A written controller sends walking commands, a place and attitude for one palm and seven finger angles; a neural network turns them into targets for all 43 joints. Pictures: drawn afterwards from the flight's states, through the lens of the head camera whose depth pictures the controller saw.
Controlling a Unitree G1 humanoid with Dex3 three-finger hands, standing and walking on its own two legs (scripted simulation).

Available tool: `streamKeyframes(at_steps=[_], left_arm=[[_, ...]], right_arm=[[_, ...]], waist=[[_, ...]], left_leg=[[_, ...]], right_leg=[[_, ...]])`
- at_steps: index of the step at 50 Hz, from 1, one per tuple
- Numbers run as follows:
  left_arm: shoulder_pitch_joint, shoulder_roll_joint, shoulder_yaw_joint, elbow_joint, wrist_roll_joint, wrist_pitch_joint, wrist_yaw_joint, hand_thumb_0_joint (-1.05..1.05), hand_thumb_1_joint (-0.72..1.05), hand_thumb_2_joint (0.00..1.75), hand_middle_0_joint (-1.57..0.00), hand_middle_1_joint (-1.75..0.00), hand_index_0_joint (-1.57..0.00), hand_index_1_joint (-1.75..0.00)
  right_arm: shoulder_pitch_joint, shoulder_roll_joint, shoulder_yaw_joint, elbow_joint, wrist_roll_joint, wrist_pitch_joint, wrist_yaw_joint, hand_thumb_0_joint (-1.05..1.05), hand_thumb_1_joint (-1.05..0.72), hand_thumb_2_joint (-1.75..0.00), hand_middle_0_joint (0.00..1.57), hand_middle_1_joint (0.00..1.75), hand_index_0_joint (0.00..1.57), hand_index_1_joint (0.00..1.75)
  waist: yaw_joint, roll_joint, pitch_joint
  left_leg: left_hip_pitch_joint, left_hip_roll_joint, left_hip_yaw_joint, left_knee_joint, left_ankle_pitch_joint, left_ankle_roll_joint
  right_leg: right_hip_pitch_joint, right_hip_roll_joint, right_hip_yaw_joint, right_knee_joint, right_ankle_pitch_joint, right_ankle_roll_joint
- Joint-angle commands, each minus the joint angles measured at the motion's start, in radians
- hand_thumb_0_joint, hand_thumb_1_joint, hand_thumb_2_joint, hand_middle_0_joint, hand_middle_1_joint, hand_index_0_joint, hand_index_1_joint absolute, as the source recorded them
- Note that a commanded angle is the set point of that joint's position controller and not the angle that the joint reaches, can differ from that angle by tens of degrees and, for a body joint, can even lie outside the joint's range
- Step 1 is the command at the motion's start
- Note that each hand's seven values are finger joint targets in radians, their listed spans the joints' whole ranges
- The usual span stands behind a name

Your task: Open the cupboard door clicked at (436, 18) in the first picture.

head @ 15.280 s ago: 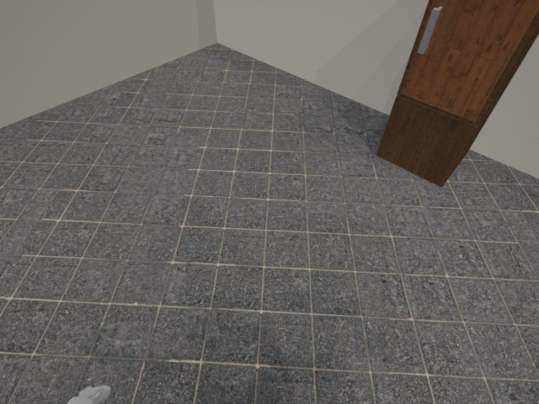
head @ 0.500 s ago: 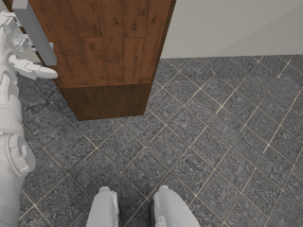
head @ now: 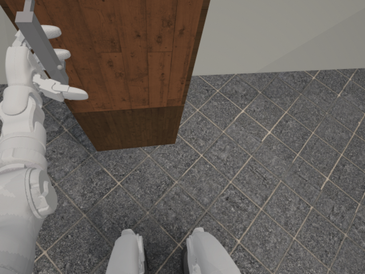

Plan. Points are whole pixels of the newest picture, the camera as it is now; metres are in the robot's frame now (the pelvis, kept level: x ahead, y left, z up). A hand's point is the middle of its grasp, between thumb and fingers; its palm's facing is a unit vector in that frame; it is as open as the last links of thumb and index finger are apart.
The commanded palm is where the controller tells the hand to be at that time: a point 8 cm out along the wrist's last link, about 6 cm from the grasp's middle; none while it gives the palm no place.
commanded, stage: slide the fingers in behind the handle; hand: left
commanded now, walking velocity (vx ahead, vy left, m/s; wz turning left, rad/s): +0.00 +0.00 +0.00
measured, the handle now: (47, 46) +0.58 +0.23 +0.07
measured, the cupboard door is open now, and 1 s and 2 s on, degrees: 0 2 25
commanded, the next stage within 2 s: close the thumb around the handle in 0.46 s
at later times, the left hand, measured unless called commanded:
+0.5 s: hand (61, 70) +0.52 +0.20 +0.06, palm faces +0.08 -1.00 -0.02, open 14.2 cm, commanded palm +0.50 +0.23 +0.06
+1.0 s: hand (60, 70) +0.52 +0.20 +0.06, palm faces +0.08 -1.00 -0.02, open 8.9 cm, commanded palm +0.50 +0.23 +0.06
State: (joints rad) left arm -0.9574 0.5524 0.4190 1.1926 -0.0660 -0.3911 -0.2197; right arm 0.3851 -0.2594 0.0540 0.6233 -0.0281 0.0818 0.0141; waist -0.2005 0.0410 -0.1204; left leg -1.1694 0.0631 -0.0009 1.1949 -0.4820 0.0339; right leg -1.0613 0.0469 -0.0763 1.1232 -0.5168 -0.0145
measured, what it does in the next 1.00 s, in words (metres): stands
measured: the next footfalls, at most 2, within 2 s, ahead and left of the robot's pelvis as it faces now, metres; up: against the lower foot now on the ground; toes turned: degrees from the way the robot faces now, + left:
none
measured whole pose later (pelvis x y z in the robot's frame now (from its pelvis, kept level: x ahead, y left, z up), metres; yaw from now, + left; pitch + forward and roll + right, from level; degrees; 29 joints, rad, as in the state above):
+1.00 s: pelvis +0.00 +0.00 +0.00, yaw +1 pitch +25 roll -5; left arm -0.94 0.51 0.37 1.20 -0.08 -0.43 -0.17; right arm 0.38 -0.26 0.04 0.65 -0.03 0.08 0.02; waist -0.18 0.05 -0.12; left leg -1.15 0.05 -0.01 1.19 -0.48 0.03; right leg -1.04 0.04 -0.08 1.12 -0.52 -0.02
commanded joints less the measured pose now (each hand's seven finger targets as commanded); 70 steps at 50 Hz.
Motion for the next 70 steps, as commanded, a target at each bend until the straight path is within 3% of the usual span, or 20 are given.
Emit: streamKeyframes(at_steps=[1, 2, 4, 7, 11, 12, 18, 21, 24, 28, 31, 35, 40, 48, 53, 57, 61, 64, 68, 70], left_arm=[[-0.451, 0.223, 0.016, -0.202, -0.014, -0.073, 0.008, 0.00, -0.50, 0.30, -0.30, -1.20, -0.30, -1.20], [-0.449, 0.234, 0.020, -0.220, -0.009, -0.079, 0.010, 0.00, -0.50, 0.30, -0.30, -1.20, -0.30, -1.20], [-0.436, 0.167, -0.032, -0.200, -0.007, -0.077, 0.006, 0.00, -0.50, 0.30, -0.30, -1.20, -0.30, -1.20], [-0.454, 0.201, -0.010, -0.237, -0.007, -0.090, 0.009, 0.00, -0.50, 0.30, -0.30, -1.20, -0.30, -1.20], [-0.453, 0.171, -0.023, -0.231, -0.015, -0.092, 0.010, 0.00, -0.50, 0.30, -0.30, -1.20, -0.30, -1.20], [-0.471, 0.171, -0.032, -0.260, -0.014, -0.097, 0.009, 0.00, -0.50, 0.30, -0.30, -1.20, -0.30, -1.20], [-0.447, 0.131, -0.054, -0.243, -0.015, -0.103, 0.014, 0.00, -0.50, 0.30, -0.30, -1.20, -0.30, -1.20], [-0.446, 0.166, -0.025, -0.251, -0.016, -0.113, 0.018, 0.00, -0.50, 0.30, -0.30, -1.20, -0.30, -1.20], [-0.448, 0.113, -0.069, -0.239, -0.016, -0.113, 0.014, 0.00, -0.50, 0.30, -0.30, -1.20, -0.30, -1.20], [-0.450, 0.131, -0.054, -0.243, -0.017, -0.119, 0.016, 0.00, -0.50, 0.30, -0.30, -1.20, -0.30, -1.20], [-0.437, 0.167, -0.022, -0.246, -0.022, -0.125, 0.015, 0.00, -0.33, 0.37, -0.31, -1.22, -0.31, -1.22], [-0.432, 0.123, -0.055, -0.259, -0.026, -0.124, 0.012, 0.00, -0.11, 0.47, -0.33, -1.24, -0.33, -1.24], [-0.423, 0.144, -0.035, -0.239, -0.025, -0.123, 0.012, 0.00, 0.17, 0.59, -0.35, -1.27, -0.35, -1.27], [-0.477, 0.099, -0.077, -0.211, -0.010, -0.122, 0.028, 0.00, 0.62, 0.78, -0.38, -1.32, -0.38, -1.32], [-0.472, 0.117, -0.062, -0.218, -0.012, -0.124, 0.027, 0.00, 0.90, 0.90, -0.40, -1.35, -0.40, -1.35], [-0.514, 0.077, -0.102, -0.220, -0.010, -0.118, 0.026, 0.00, 0.90, 0.90, -0.40, -1.35, -0.40, -1.35], [-0.523, 0.135, -0.063, -0.188, -0.004, -0.108, 0.034, 0.00, 0.90, 0.90, -0.40, -1.35, -0.40, -1.35], [-0.503, 0.148, -0.051, -0.196, 0.000, -0.108, 0.028, 0.00, 0.90, 0.90, -0.40, -1.35, -0.40, -1.35], [-0.521, 0.135, -0.075, -0.176, -0.001, -0.099, 0.021, 0.00, 0.90, 0.90, -0.40, -1.35, -0.40, -1.35], [-0.438, 0.210, -0.013, -0.160, 0.001, -0.090, 0.017, 0.00, 0.90, 0.90, -0.40, -1.35, -0.40, -1.35]], right_arm=[[0.200, -0.190, -0.074, -0.022, -0.005, -0.015, -0.007, 0.00, -0.90, -0.90, 0.20, 0.30, 0.20, 0.30], [0.202, -0.192, -0.076, -0.023, -0.005, -0.014, -0.006, 0.00, -0.90, -0.90, 0.20, 0.30, 0.20, 0.30], [0.195, -0.187, -0.078, -0.021, -0.004, -0.014, -0.003, 0.00, -0.90, -0.90, 0.20, 0.30, 0.20, 0.30], [0.196, -0.193, -0.082, -0.020, -0.005, -0.013, -0.004, 0.00, -0.90, -0.90, 0.20, 0.30, 0.20, 0.30], [0.199, -0.190, -0.083, -0.012, -0.007, -0.015, -0.003, 0.00, -0.90, -0.90, 0.20, 0.30, 0.20, 0.30], [0.196, -0.191, -0.083, -0.014, -0.006, -0.015, -0.003, 0.00, -0.90, -0.90, 0.20, 0.30, 0.20, 0.30], [0.195, -0.185, -0.085, -0.006, -0.005, -0.013, 0.001, 0.00, -0.90, -0.90, 0.20, 0.30, 0.20, 0.30], [0.196, -0.189, -0.087, -0.004, -0.008, -0.014, -0.001, 0.00, -0.90, -0.90, 0.20, 0.30, 0.20, 0.30], [0.188, -0.182, -0.085, -0.002, -0.006, -0.014, 0.000, 0.00, -0.90, -0.90, 0.20, 0.30, 0.20, 0.30], [0.188, -0.185, -0.085, -0.001, -0.007, -0.014, 0.001, 0.00, -0.90, -0.90, 0.20, 0.30, 0.20, 0.30], [0.191, -0.189, -0.085, -0.002, -0.008, -0.014, -0.002, 0.00, -0.90, -0.90, 0.20, 0.30, 0.20, 0.30], [0.179, -0.184, -0.086, -0.007, -0.004, -0.014, 0.000, 0.00, -0.90, -0.90, 0.20, 0.30, 0.20, 0.30], [0.178, -0.186, -0.086, -0.005, -0.004, -0.012, -0.003, 0.00, -0.90, -0.90, 0.20, 0.30, 0.20, 0.30], [0.182, -0.188, -0.087, 0.006, -0.010, -0.013, -0.002, 0.00, -0.90, -0.90, 0.20, 0.30, 0.20, 0.30], [0.187, -0.190, -0.088, 0.007, -0.012, -0.016, -0.003, 0.00, -0.90, -0.90, 0.20, 0.30, 0.20, 0.30], [0.183, -0.187, -0.087, 0.011, -0.012, -0.017, -0.002, 0.00, -0.90, -0.90, 0.20, 0.30, 0.20, 0.30], [0.193, -0.196, -0.083, 0.013, -0.012, -0.019, -0.007, 0.00, -0.90, -0.90, 0.20, 0.30, 0.20, 0.30], [0.195, -0.192, -0.084, 0.011, -0.013, -0.019, -0.006, 0.00, -0.90, -0.90, 0.20, 0.30, 0.20, 0.30], [0.189, -0.193, -0.078, 0.010, -0.010, -0.017, -0.007, 0.00, -0.90, -0.90, 0.20, 0.30, 0.20, 0.30], [0.187, -0.200, -0.076, -0.008, -0.007, -0.014, -0.010, 0.00, -0.90, -0.90, 0.20, 0.30, 0.20, 0.30]], waist=[[-0.019, 0.147, -0.502], [-0.009, 0.159, -0.533], [-0.025, 0.153, -0.498], [-0.011, 0.193, -0.551], [-0.021, 0.151, -0.533], [-0.017, 0.186, -0.561], [-0.018, 0.163, -0.525], [-0.012, 0.172, -0.542], [-0.024, 0.162, -0.515], [-0.016, 0.181, -0.524], [-0.008, 0.167, -0.537], [-0.010, 0.174, -0.540], [-0.012, 0.133, -0.527], [-0.030, 0.172, -0.496], [-0.023, 0.172, -0.551], [-0.041, 0.178, -0.515], [-0.042, 0.156, -0.494], [-0.029, 0.169, -0.539], [-0.045, 0.160, -0.489], [-0.012, 0.159, -0.489]], left_leg=[[0.506, -0.020, -0.076, -0.093, 0.401, 0.004], [0.529, -0.018, -0.078, -0.097, 0.413, -0.001], [0.542, -0.016, -0.081, -0.098, 0.400, -0.002], [0.574, -0.017, -0.083, -0.095, 0.422, -0.005], [0.566, -0.017, -0.085, -0.098, 0.417, 0.000], [0.587, -0.018, -0.085, -0.100, 0.433, -0.004], [0.588, -0.019, -0.087, -0.108, 0.425, -0.004], [0.589, -0.021, -0.083, -0.102, 0.437, -0.003], [0.582, -0.021, -0.082, -0.105, 0.426, -0.003], [0.600, -0.020, -0.087, -0.107, 0.442, -0.006], [0.594, -0.022, -0.085, -0.105, 0.460, -0.004], [0.602, -0.023, -0.082, -0.108, 0.448, -0.006], [0.579, -0.022, -0.081, -0.110, 0.436, -0.003], [0.610, -0.016, -0.105, -0.110, 0.418, -0.012], [0.620, -0.019, -0.103, -0.104, 0.441, -0.010], [0.611, -0.018, -0.105, -0.105, 0.406, -0.008], [0.570, -0.021, -0.106, -0.105, 0.374, -0.002], [0.583, -0.021, -0.101, -0.100, 0.404, -0.004], [0.556, -0.019, -0.104, -0.103, 0.355, -0.004], [0.524, -0.024, -0.090, -0.111, 0.334, 0.000]], right_leg=[[0.101, 0.028, 0.034, -0.125, 0.335, -0.006], [0.107, 0.027, 0.033, -0.123, 0.340, -0.007], [0.069, 0.027, 0.029, -0.131, 0.319, -0.007], [0.075, 0.026, 0.033, -0.125, 0.329, -0.010], [0.089, 0.029, 0.031, -0.132, 0.334, -0.010], [0.087, 0.026, 0.033, -0.130, 0.344, -0.009], [0.083, 0.028, 0.027, -0.139, 0.334, -0.010], [0.094, 0.029, 0.032, -0.134, 0.350, -0.013], [0.087, 0.028, 0.031, -0.141, 0.344, -0.009], [0.080, 0.028, 0.029, -0.137, 0.345, -0.012], [0.109, 0.028, 0.032, -0.133, 0.370, -0.014], [0.099, 0.027, 0.030, -0.138, 0.359, -0.011], [0.114, 0.028, 0.030, -0.140, 0.359, -0.009], [0.022, 0.025, 0.018, -0.134, 0.294, -0.013], [0.051, 0.024, 0.022, -0.130, 0.320, -0.014], [0.017, 0.024, 0.020, -0.136, 0.288, -0.012], [0.028, 0.026, 0.023, -0.136, 0.271, -0.014], [0.051, 0.025, 0.024, -0.133, 0.297, -0.014], [0.022, 0.026, 0.021, -0.135, 0.259, -0.013], [0.060, 0.025, 0.029, -0.142, 0.250, -0.013]])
